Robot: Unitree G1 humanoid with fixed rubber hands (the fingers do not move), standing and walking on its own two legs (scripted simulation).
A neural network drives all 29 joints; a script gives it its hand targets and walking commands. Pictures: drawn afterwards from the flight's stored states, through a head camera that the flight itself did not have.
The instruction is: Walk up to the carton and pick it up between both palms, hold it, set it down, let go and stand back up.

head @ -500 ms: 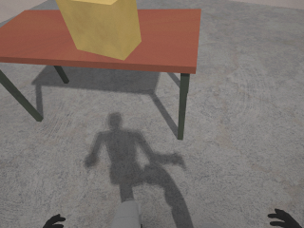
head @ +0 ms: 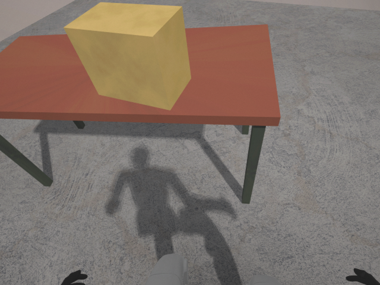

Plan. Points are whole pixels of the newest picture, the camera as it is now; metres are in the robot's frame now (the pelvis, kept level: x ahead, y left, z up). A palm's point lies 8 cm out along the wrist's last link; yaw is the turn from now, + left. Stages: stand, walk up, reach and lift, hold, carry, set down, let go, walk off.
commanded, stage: walk up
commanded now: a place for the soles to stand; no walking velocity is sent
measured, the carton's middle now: (135, 56) +0.76 +0.20 +0.09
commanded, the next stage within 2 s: none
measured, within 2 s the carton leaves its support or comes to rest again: neither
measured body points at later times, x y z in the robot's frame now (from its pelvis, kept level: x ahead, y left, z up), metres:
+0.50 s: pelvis +0.17 +0.12 -0.01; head +0.17 +0.09 +0.44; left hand +0.30 +0.43 -0.06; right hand +0.25 -0.21 -0.11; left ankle +0.18 +0.24 -0.65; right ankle +0.19 -0.01 -0.69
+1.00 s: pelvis +0.25 +0.20 +0.02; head +0.30 +0.19 +0.47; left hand +0.41 +0.51 -0.09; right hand +0.35 -0.12 -0.09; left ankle +0.30 +0.32 -0.69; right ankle +0.22 +0.04 -0.68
